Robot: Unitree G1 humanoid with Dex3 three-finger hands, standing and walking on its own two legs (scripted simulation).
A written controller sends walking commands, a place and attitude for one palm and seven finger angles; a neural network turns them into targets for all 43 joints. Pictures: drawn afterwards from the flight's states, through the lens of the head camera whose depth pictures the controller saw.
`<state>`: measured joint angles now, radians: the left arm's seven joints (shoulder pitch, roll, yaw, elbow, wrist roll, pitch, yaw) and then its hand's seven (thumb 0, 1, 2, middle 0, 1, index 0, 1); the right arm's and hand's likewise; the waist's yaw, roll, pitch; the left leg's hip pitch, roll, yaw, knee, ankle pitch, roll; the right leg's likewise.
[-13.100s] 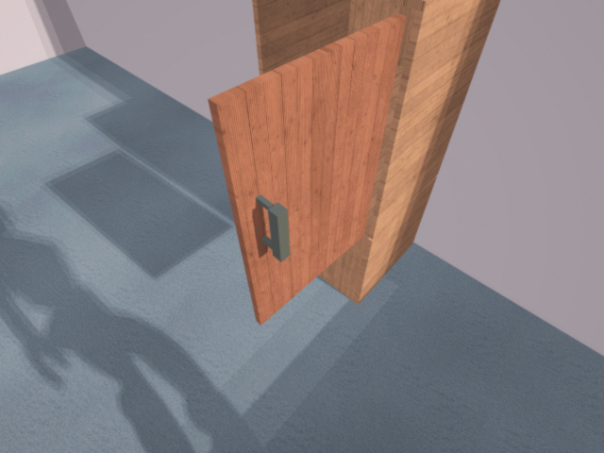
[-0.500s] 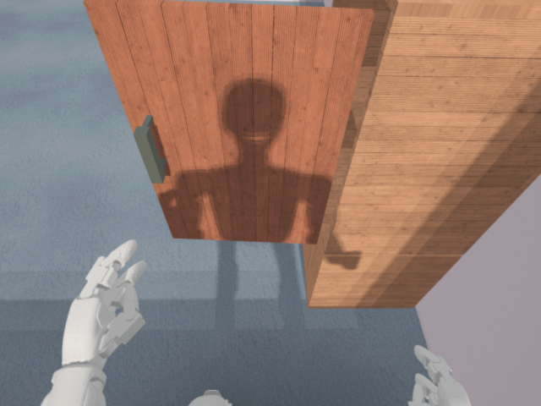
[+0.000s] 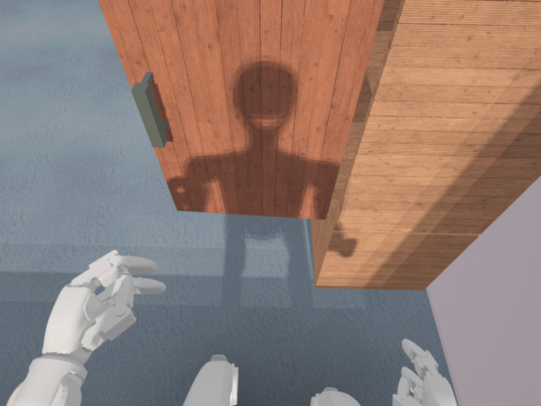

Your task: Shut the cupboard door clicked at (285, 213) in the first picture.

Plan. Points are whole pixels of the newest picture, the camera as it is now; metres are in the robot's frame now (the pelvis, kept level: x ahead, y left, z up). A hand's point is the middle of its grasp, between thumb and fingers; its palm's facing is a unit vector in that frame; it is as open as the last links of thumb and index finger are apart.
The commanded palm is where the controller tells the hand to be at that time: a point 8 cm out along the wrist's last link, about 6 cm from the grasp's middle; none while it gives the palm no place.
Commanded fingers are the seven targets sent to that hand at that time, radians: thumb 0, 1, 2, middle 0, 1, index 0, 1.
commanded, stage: raise the hand and make a fist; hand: left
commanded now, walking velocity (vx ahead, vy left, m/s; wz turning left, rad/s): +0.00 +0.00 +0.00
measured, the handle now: (154, 110) +0.57 +0.25 +0.10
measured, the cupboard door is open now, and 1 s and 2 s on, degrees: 87 87 87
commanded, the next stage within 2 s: bring the fist close to the handle in 1.16 s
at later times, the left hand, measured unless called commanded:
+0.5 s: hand (108, 308) +0.22 +0.21 +0.09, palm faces +0.01 -1.00 -0.04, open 3.1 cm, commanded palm +0.20 +0.26 +0.09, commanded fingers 0.00 0.90 0.90 -1.30 -1.50 -1.30 -1.50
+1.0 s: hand (122, 299) +0.23 +0.19 +0.10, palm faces -0.01 -1.00 -0.05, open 3.1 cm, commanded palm +0.21 +0.24 +0.10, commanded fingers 0.00 0.90 0.90 -1.30 -1.50 -1.30 -1.50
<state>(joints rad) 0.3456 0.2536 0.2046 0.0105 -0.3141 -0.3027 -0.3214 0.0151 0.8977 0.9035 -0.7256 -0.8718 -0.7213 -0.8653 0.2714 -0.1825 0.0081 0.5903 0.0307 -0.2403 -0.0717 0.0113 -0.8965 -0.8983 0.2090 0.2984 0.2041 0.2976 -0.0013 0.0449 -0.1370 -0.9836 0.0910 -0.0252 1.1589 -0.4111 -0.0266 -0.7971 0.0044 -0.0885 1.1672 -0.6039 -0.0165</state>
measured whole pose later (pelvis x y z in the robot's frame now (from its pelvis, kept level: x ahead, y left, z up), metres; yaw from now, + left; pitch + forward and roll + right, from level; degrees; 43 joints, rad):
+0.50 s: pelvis +0.01 +0.02 +0.02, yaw +1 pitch +12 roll -3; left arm 0.41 0.25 0.14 -0.12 -0.26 -0.32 -0.23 0.02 0.90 0.90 -1.18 -1.37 -1.18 -1.36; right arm 0.22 -0.21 0.03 0.49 0.02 -0.20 -0.05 0.01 -0.90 -0.90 0.21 0.30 0.20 0.30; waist 0.01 0.04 -0.12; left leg -0.89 0.06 -0.01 1.08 -0.40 0.01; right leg -0.69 -0.02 -0.08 1.05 -0.57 0.01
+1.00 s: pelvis +0.01 +0.00 +0.03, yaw +1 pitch +10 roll -2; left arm 0.37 0.25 0.16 -0.04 -0.30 -0.32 -0.27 0.02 0.90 0.90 -1.30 -1.50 -1.30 -1.50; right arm 0.29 -0.25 0.01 0.55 0.04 -0.21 -0.06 0.01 -0.90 -0.90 0.21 0.30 0.20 0.30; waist 0.00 0.05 -0.11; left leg -0.81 0.07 -0.01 1.02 -0.37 -0.02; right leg -0.63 -0.01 -0.08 1.02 -0.56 -0.01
